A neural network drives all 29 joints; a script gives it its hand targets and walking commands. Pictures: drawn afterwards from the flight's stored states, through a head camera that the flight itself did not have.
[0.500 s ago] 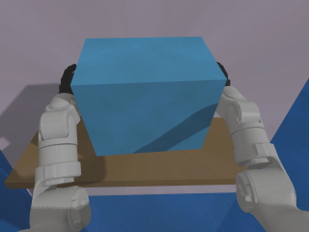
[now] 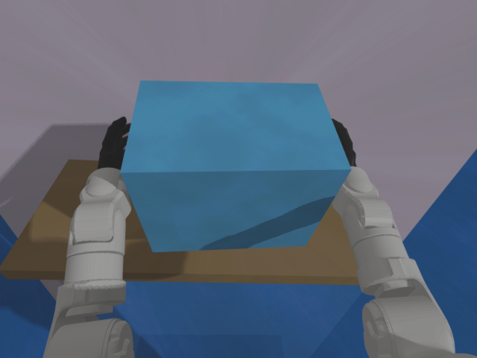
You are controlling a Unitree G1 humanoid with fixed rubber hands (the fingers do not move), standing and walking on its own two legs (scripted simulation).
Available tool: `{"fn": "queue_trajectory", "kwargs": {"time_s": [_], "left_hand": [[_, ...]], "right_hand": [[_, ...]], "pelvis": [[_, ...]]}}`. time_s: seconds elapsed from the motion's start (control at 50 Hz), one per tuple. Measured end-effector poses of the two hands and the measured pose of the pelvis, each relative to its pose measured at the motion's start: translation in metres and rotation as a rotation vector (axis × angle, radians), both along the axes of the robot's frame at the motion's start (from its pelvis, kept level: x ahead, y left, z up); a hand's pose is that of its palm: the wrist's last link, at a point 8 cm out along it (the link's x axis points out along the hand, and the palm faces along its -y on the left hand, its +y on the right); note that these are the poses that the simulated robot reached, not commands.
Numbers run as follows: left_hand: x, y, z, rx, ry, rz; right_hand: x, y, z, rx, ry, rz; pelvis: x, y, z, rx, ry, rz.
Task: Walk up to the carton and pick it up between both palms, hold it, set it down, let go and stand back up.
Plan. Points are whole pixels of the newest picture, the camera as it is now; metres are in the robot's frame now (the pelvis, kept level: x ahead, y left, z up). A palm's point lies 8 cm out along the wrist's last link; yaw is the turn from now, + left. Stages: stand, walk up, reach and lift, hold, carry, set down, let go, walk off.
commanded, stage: set down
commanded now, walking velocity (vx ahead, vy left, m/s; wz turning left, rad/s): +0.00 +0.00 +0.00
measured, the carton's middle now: (231, 171) +0.38 +0.00 +0.15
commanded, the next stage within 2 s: none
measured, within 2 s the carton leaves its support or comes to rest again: rests again in 1.92 s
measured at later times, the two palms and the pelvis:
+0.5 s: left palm (113, 175) +0.37 +0.19 +0.15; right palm (331, 170) +0.38 -0.18 +0.15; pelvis +0.00 +0.00 +0.00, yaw -1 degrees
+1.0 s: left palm (123, 182) +0.38 +0.18 +0.12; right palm (330, 174) +0.39 -0.19 +0.13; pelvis +0.00 +0.00 +0.00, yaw -2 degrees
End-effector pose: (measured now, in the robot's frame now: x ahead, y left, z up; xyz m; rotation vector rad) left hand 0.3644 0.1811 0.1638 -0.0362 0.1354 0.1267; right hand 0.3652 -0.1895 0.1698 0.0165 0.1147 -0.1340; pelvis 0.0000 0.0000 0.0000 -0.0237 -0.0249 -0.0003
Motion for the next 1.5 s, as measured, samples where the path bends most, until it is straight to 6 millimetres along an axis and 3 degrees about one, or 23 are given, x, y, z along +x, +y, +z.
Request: {"fn": "queue_trajectory", "kwargs": {"time_s": [0.24, 0.5, 1.06, 1.5], "left_hand": [[0.01, -0.004, 0.002, 0.012, 0.031, -0.01], [0.004, 0.005, -0.018, 0.005, 0.053, 0.02], [0.019, -0.003, -0.05, -0.002, 0.11, 0.022], [0.034, -0.005, -0.089, 0.007, 0.16, 0.026]], "right_hand": [[0.009, -0.004, -0.001, -0.026, 0.033, -0.001], [0.013, 0.006, -0.021, -0.01, 0.048, 0.029], [0.028, -0.002, -0.046, -0.033, 0.095, 0.035], [0.045, -0.006, -0.087, -0.048, 0.14, 0.044]], "pelvis": [[0.005, 0.002, 0.001, 0.005, -0.012, -0.023], [0.002, 0.001, 0.001, 0.005, 0.008, -0.011], [0.002, -0.004, 0.002, 0.014, 0.076, -0.03], [0.01, -0.004, 0.001, 0.016, 0.177, -0.041]]}}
